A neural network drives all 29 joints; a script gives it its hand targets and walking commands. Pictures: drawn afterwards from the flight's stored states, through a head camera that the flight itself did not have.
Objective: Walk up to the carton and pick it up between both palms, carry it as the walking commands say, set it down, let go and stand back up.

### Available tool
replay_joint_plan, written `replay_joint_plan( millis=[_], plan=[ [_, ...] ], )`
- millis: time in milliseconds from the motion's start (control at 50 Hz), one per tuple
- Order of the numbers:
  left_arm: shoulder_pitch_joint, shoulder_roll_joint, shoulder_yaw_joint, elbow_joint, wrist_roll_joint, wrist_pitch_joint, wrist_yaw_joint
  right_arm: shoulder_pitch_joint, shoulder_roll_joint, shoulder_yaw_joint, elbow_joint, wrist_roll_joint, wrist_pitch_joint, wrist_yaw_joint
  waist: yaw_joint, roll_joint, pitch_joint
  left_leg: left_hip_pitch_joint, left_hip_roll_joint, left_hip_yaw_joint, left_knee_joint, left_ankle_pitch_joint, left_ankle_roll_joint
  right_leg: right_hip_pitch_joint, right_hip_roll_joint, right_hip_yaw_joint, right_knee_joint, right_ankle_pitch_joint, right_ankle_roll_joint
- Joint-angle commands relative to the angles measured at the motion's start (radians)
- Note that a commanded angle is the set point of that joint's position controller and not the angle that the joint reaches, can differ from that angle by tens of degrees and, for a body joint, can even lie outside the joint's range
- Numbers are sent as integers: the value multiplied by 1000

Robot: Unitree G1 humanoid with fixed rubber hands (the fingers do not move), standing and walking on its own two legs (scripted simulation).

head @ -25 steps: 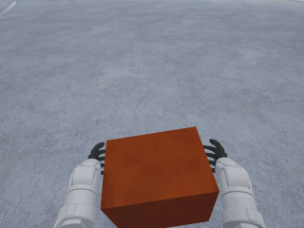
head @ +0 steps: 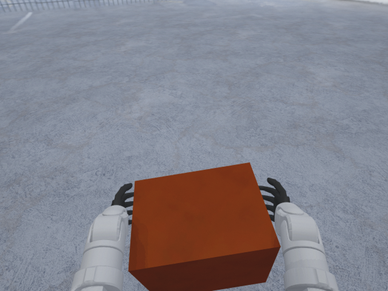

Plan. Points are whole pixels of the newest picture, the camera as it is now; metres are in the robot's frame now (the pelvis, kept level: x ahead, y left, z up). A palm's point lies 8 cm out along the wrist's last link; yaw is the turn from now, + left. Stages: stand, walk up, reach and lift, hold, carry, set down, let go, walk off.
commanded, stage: hold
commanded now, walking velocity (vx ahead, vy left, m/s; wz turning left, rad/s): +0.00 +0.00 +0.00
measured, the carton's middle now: (202, 233) +0.28 -0.01 -0.04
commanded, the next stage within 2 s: carry in 0.66 s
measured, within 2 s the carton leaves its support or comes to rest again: neither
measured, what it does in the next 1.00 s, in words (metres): stands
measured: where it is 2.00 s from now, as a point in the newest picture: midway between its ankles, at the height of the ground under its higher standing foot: outside the picture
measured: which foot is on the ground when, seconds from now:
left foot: down 0.00-1.00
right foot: down 0.00-1.00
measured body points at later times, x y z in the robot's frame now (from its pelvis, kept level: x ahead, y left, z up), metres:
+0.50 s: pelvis +0.00 +0.00 +0.00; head -0.06 +0.00 +0.45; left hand +0.28 +0.19 +0.02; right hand +0.30 -0.17 +0.03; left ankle +0.01 +0.12 -0.74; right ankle +0.03 -0.12 -0.74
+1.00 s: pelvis -0.01 +0.00 -0.03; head -0.12 -0.02 +0.41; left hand +0.28 +0.17 +0.07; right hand +0.25 -0.19 +0.06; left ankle +0.01 +0.11 -0.74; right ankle +0.01 -0.10 -0.75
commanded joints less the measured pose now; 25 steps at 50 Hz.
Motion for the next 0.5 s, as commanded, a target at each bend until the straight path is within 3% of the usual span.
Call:
replay_joint_plan(
  millis=[0, 20, 40, 60, 80, 100, 120, 140, 180, 200, 220, 240, 260, 280, 300, 320, 340, 360, 380, 400, 420, 440, 460, 480],
  plan=[
    [-874, -1061, -526, -189, -252, -97, -392, -690, 1058, 575, -20, 287, -34, 339, 14, 30, -106, -53, -20, 9, -151, -163, 7, 307, 81, 22, -19, -76, -4],
    [-775, -1093, -502, -112, -236, -95, -390, -746, 1045, 590, -90, 285, -49, 339, 26, 28, -115, -9, -27, 16, -135, -96, 4, 296, 69, 32, -23, -26, -8],
    [-788, -1091, -536, -159, -262, -98, -394, -703, 1063, 634, -110, 302, -39, 329, 15, 3, -184, 17, -36, 16, -114, -51, 0, 321, 63, 42, -35, 7, 0],
    [-739, -1089, -536, -134, -255, -95, -398, -673, 1072, 639, -89, 299, -32, 321, 12, -34, -207, 69, -40, 15, -106, 27, -6, 321, 59, 42, -50, 55, 9],
    [-762, -1079, -544, -163, -258, -96, -397, -693, 1059, 646, -152, 306, -47, 323, 28, 19, -271, 84, -56, 37, -103, 33, -14, 327, 51, 50, -51, 62, 5],
    [-733, -1103, -590, -208, -282, -104, -394, -707, 1073, 700, -213, 329, -47, 322, 32, -54, -274, 115, -41, 12, -88, 93, -5, 315, 65, 42, -32, 105, 6],
    [-693, -1073, -571, -206, -275, -87, -390, -701, 1056, 703, -224, 340, -39, 319, 38, -43, -301, 76, -52, 17, -92, 125, -4, 365, 63, 33, -28, 169, 6],
    [-723, -1096, -597, -229, -294, -84, -395, -688, 1052, 693, -217, 334, -36, 317, 13, -82, -304, 84, -40, -3, -98, 115, -7, 347, 74, 31, -15, 140, 4],
    [-638, -1093, -607, -243, -311, -69, -392, -610, 1035, 719, -253, 356, -24, 308, 12, -16, -300, 117, -52, 5, -92, 224, -14, 353, 65, 38, -27, 246, 4],
    [-606, -1100, -586, -227, -292, -66, -381, -590, 1048, 719, -247, 340, -13, 306, 35, -77, -284, 136, -39, -15, -97, 228, -9, 355, 72, 32, -25, 244, 3],
    [-604, -1075, -588, -254, -286, -61, -378, -546, 1031, 698, -210, 329, -1, 307, 25, -25, -252, 136, -48, 6, -105, 238, -19, 355, 71, 38, -32, 259, 6],
    [-626, -1074, -589, -273, -293, -61, -375, -531, 1031, 688, -189, 318, 7, 305, 22, -66, -236, 141, -51, 2, -100, 218, -10, 342, 70, 37, -38, 247, 9],
    [-625, -1072, -591, -266, -290, -51, -377, -504, 1015, 671, -173, 311, 13, 301, 14, -21, -228, 148, -45, 1, -105, 233, -14, 340, 70, 39, -39, 250, 2],
    [-607, -1047, -598, -289, -297, -55, -384, -506, 1028, 695, -211, 310, 13, 297, 26, -96, -250, 163, -56, 13, -92, 240, -8, 332, 68, 31, -43, 273, 18],
    [-636, -1069, -621, -303, -316, -63, -383, -465, 1034, 686, -177, 312, 10, 289, 4, -57, -287, 180, -38, -6, -102, 261, -16, 343, 73, 38, -32, 273, 8],
    [-624, -1065, -641, -354, -330, -64, -378, -502, 1060, 729, -255, 343, 8, 290, 25, -82, -306, 134, -53, -1, -96, 275, -9, 405, 78, 38, -27, 324, 13],
    [-619, -1086, -651, -342, -349, -66, -381, -505, 1056, 746, -272, 356, 2, 288, 13, -83, -286, 170, -49, -2, -89, 313, -7, 356, 67, 46, -24, 342, 14],
    [-654, -1070, -693, -440, -350, -72, -368, -478, 1046, 733, -257, 354, -3, 294, 10, -9, -345, 188, -53, 3, -90, 384, -22, 388, 75, 47, -14, 406, 9],
    [-604, -1070, -696, -433, -355, -71, -357, -481, 1047, 762, -302, 365, -2, 288, 19, -49, -370, 219, -44, -15, -84, 414, -26, 399, 77, 43, -14, 422, 12],
    [-679, -1100, -761, -508, -403, -69, -367, -433, 1053, 754, -300, 359, -3, 286, -32, -53, -369, 205, -42, -18, -77, 377, -36, 402, 85, 43, -9, 387, 7],
    [-667, -1079, -720, -479, -361, -61, -353, -437, 1020, 704, -245, 350, -7, 296, -8, 47, -345, 198, -40, -12, -81, 382, -45, 367, 76, 54, -23, 354, -12],
    [-696, -1088, -743, -489, -370, -61, -349, -386, 1018, 686, -219, 338, -10, 298, -45, 48, -317, 222, -35, -11, -85, 313, -50, 323, 71, 58, -30, 303, -20],
    [-665, -1086, -720, -449, -347, -52, -344, -435, 997, 675, -218, 338, -7, 294, -24, 82, -263, 161, -22, -20, -108, 211, -49, 351, 81, 37, -37, 215, -23],
    [-662, -1066, -707, -437, -346, -59, -351, -446, 1013, 683, -226, 326, -13, 299, -28, -17, -281, 118, -29, -26, -115, 168, -37, 362, 84, 39, -32, 188, -15]
  ],
)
